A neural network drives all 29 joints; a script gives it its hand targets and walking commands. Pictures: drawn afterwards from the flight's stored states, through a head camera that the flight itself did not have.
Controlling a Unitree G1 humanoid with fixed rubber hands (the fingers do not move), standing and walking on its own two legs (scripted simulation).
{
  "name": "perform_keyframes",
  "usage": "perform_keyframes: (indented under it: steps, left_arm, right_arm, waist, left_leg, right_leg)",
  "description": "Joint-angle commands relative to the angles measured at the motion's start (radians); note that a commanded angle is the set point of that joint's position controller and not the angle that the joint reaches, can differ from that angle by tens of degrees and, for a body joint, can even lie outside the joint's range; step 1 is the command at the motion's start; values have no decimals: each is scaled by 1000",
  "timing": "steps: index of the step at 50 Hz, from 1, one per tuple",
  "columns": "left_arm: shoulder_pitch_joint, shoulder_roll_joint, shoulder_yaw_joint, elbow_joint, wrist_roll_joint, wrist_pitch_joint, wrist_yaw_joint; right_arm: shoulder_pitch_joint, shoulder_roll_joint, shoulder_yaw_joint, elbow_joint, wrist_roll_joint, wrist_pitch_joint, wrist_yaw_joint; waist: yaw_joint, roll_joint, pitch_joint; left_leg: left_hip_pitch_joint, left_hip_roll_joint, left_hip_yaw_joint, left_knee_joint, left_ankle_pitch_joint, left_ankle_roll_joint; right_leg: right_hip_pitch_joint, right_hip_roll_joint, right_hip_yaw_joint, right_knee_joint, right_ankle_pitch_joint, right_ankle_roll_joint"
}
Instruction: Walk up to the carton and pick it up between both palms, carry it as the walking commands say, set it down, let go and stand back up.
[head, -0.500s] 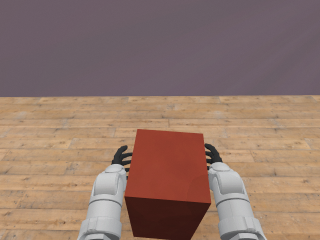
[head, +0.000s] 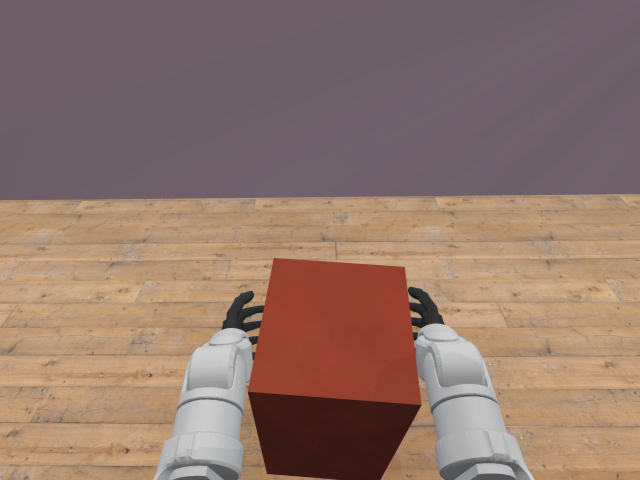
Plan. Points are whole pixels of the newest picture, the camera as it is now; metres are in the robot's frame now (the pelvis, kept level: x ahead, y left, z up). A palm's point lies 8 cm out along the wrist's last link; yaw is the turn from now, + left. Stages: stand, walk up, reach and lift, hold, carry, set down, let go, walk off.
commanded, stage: hold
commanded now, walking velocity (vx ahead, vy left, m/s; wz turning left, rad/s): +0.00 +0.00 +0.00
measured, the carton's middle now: (330, 378) +0.27 +0.01 -0.02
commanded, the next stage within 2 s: carry in 0.36 s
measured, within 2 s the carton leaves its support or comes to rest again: neither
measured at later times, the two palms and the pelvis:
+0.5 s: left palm (231, 338) +0.29 +0.14 +0.04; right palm (428, 338) +0.29 -0.12 +0.05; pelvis +0.00 +0.02 -0.01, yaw -2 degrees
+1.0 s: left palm (196, 366) +0.25 +0.17 +0.05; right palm (408, 384) +0.23 -0.09 +0.04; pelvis -0.03 +0.07 -0.03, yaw -5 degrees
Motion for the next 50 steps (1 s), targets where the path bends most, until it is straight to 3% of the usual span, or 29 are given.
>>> perform_keyframes:
  steps: [1, 4, 5, 10, 11, 17, 18, 19, 21, 22, 23, 24, 27, 28, 31, 32, 33, 35, 37, 40, 41, 42, 43, 44, 45, 46, 47, 49, 50]
  left_arm:
    - [-882, -1069, -611, -150, -266, -66, -301]
    - [-761, -1056, -579, -140, -261, -72, -293]
    - [-790, -1103, -654, -203, -300, -62, -296]
    - [-695, -1093, -667, -237, -299, -61, -297]
    - [-693, -1054, -619, -194, -284, -53, -298]
    - [-717, -1102, -678, -242, -289, -42, -299]
    - [-711, -1040, -703, -312, -300, -48, -288]
    - [-685, -1032, -683, -283, -310, -39, -275]
    - [-638, -1006, -689, -285, -307, -18, -263]
    - [-723, -993, -740, -419, -338, -13, -256]
    - [-723, -984, -766, -408, -342, 11, -251]
    - [-708, -972, -776, -443, -350, 23, -247]
    - [-657, -958, -792, -464, -376, 90, -228]
    - [-591, -969, -782, -433, -376, 127, -217]
    - [-646, -956, -831, -629, -444, 209, -200]
    - [-709, -965, -859, -636, -492, 245, -200]
    - [-541, -924, -839, -592, -472, 281, -198]
    - [-601, -911, -842, -690, -498, 326, -204]
    - [-593, -949, -860, -727, -530, 371, -200]
    - [-652, -930, -837, -768, -537, 424, -219]
    - [-592, -941, -839, -710, -553, 446, -223]
    - [-678, -921, -859, -772, -580, 448, -225]
    - [-656, -922, -847, -763, -587, 454, -230]
    - [-686, -945, -883, -801, -607, 462, -228]
    - [-674, -930, -851, -812, -616, 469, -232]
    - [-570, -915, -809, -733, -563, 478, -229]
    - [-468, -922, -778, -657, -537, 484, -214]
    - [-569, -953, -798, -745, -539, 468, -208]
    - [-540, -955, -776, -719, -511, 476, -200]
  right_arm:
    - [-617, 1160, 548, -15, 306, -44, 284]
    - [-607, 1175, 569, -55, 301, -43, 284]
    - [-545, 1176, 589, -86, 320, -50, 282]
    - [-576, 1180, 638, -179, 336, -44, 282]
    - [-574, 1169, 629, -160, 339, -35, 276]
    - [-463, 1150, 553, -96, 288, -33, 290]
    - [-591, 1106, 625, -221, 334, -38, 283]
    - [-588, 1121, 638, -221, 339, -38, 270]
    - [-545, 1108, 674, -227, 351, -19, 259]
    - [-542, 1106, 691, -250, 369, -10, 252]
    - [-514, 1095, 692, -252, 376, 9, 250]
    - [-499, 1097, 707, -262, 381, 27, 245]
    - [-553, 1050, 764, -393, 445, 90, 240]
    - [-548, 1029, 758, -409, 461, 123, 232]
    - [-550, 1027, 798, -542, 524, 204, 216]
    - [-525, 1028, 798, -537, 527, 232, 202]
    - [-424, 988, 805, -564, 528, 264, 192]
    - [-444, 1003, 832, -614, 542, 318, 189]
    - [-463, 1002, 832, -701, 578, 343, 182]
    - [-457, 1018, 837, -696, 585, 401, 187]
    - [-440, 999, 813, -692, 577, 405, 180]
    - [-464, 1022, 828, -680, 568, 416, 182]
    - [-474, 1032, 820, -675, 557, 423, 170]
    - [-440, 1041, 818, -697, 564, 424, 168]
    - [-466, 1036, 825, -747, 572, 428, 163]
    - [-501, 1037, 837, -762, 577, 445, 167]
    - [-472, 1028, 826, -741, 597, 446, 173]
    - [-506, 1049, 831, -718, 602, 452, 182]
    - [-503, 1067, 816, -677, 611, 461, 192]
  waist:
    - [-3, 36, -288]
    - [20, -78, -318]
    - [-5, 31, -312]
    - [20, -57, -371]
    - [32, -37, -329]
    - [-33, 60, -274]
    - [13, -108, -370]
    - [14, -174, -434]
    - [6, -191, -456]
    - [12, -134, -482]
    - [6, -86, -487]
    - [10, -79, -485]
    - [8, -128, -436]
    - [16, -68, -422]
    - [16, 105, -483]
    - [13, 71, -469]
    - [18, 21, -475]
    - [11, -19, -439]
    - [2, 42, -467]
    - [4, 83, -368]
    - [-2, 223, -355]
    - [-3, 199, -382]
    - [21, 93, -378]
    - [16, 79, -377]
    - [29, -20, -426]
    - [25, -282, -456]
    - [23, -347, -497]
    - [12, -333, -471]
    - [18, -249, -425]
  left_leg:
    - [-157, -90, 64, -177, -68, 35]
    - [-107, -87, 55, -154, 36, 54]
    - [-111, -95, 64, -145, 82, 32]
    - [-64, -85, 46, -151, 156, 49]
    - [-125, -98, 64, -160, 113, 44]
    - [-111, -81, 45, -183, 67, 30]
    - [-114, 65, 86, 8, 47, 45]
    - [-86, 51, 75, 67, 48, 48]
    - [-138, 45, 101, 70, 23, 54]
    - [-143, 33, 94, 62, 0, 47]
    - [-164, 22, 113, -9, -35, 51]
    - [-174, 41, 99, 1, 10, 64]
    - [-201, 29, 100, 35, -47, 77]
    - [-218, 37, 80, -36, -72, 88]
    - [-140, 150, -26, -56, 98, 140]
    - [-178, 150, -46, -17, 140, 162]
    - [-175, 131, -5, 33, 225, 162]
    - [-266, 96, 31, 27, 31, 134]
    - [-243, 56, 57, 20, -44, 117]
    - [-274, 146, -47, -111, -227, 162]
    - [-309, 194, -119, -164, -213, 191]
    - [-262, 217, -107, -127, -131, 212]
    - [-316, 192, -28, -42, -32, 193]
    - [-358, 123, 18, 37, 72, 159]
    - [-368, 84, 69, 159, 112, 123]
    - [-511, -10, 169, 345, -125, 63]
    - [-497, -10, 139, 436, -245, 51]
    - [-375, 74, 107, 336, -197, 37]
    - [-312, 22, 172, 174, -233, 32]
  right_leg:
    - [232, 88, -34, -76, -52, -15]
    - [246, 73, -14, -87, 8, -4]
    - [266, 85, -15, -77, 38, -24]
    - [285, 90, -16, -91, 104, -8]
    - [317, 71, 0, -95, 99, -5]
    - [285, 96, -27, -85, 61, -23]
    - [42, -156, 100, -31, 138, -35]
    - [23, -208, 189, -35, 176, -52]
    - [-23, -214, 175, -11, 238, -66]
    - [-28, -214, 185, -24, 157, -69]
    - [-27, -217, 177, 13, 198, -72]
    - [-38, -181, 123, 52, 221, -56]
    - [-146, -199, 164, 16, 81, -47]
    - [-140, -159, 108, 75, 38, -46]
    - [-232, -71, -29, 221, 58, 2]
    - [-209, -53, -41, 174, 44, -6]
    - [-198, -66, -41, 226, 125, -18]
    - [-177, -91, 3, 185, 60, -28]
    - [-193, -110, 67, 132, 23, -30]
    - [-277, -5, -101, 271, -106, 8]
    - [-316, 24, -149, 412, -215, -2]
    - [-315, -22, -139, 422, -234, -10]
    - [-216, -47, -142, 288, -179, -27]
    - [-134, -60, -124, 187, -79, -28]
    - [-41, -131, -28, 66, -29, -30]
    - [39, -315, 273, -23, 66, -103]
    - [25, -444, 468, -107, 32, -182]
    - [-88, -399, 313, -148, -134, -148]
    - [-136, -361, 252, -162, -122, -122]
